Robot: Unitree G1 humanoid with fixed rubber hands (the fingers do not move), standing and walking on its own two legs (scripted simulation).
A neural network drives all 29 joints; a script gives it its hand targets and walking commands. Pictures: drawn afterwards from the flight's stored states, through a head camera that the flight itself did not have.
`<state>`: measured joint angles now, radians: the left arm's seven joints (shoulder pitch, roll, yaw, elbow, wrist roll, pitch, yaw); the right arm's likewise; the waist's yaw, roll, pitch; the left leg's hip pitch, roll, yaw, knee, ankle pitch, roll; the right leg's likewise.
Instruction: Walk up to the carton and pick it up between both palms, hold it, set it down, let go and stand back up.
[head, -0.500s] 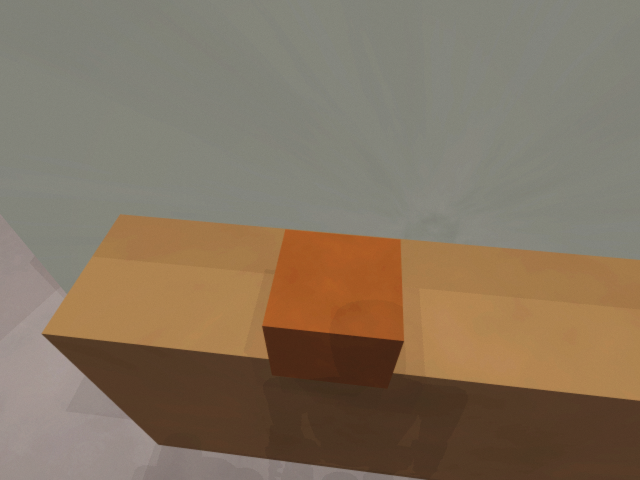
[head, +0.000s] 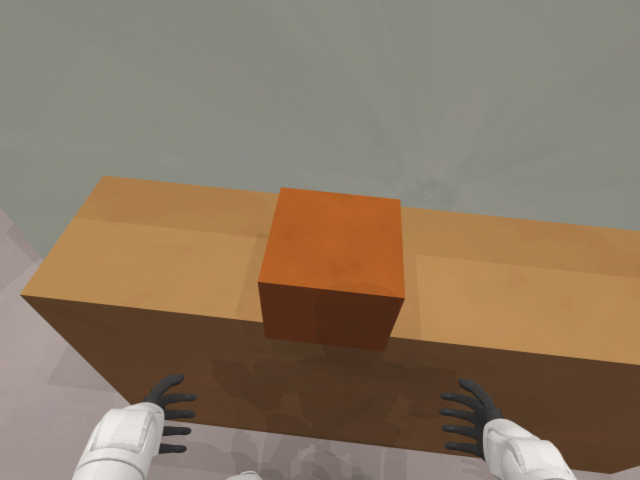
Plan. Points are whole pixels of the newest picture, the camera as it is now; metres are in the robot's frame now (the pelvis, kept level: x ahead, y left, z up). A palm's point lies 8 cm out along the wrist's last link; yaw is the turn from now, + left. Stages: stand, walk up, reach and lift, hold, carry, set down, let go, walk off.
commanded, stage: reach and lift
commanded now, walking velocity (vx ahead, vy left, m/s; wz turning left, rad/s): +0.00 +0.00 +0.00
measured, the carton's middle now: (332, 269) +0.41 -0.01 +0.00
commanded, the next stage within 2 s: none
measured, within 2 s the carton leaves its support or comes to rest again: neither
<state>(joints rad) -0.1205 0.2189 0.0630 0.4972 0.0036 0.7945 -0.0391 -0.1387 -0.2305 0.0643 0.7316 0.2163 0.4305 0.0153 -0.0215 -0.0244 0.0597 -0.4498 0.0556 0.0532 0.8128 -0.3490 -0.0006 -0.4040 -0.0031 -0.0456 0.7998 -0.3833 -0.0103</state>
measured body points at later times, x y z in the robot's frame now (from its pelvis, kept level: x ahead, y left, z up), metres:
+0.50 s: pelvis +0.02 -0.01 +0.03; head +0.07 -0.01 +0.48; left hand +0.20 +0.21 -0.07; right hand +0.17 -0.21 -0.07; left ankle +0.05 +0.12 -0.70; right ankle +0.03 -0.11 -0.70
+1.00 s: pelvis +0.02 -0.01 +0.04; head +0.03 +0.01 +0.49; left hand +0.19 +0.21 -0.05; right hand +0.17 -0.19 -0.04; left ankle +0.05 +0.12 -0.70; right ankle +0.03 -0.11 -0.70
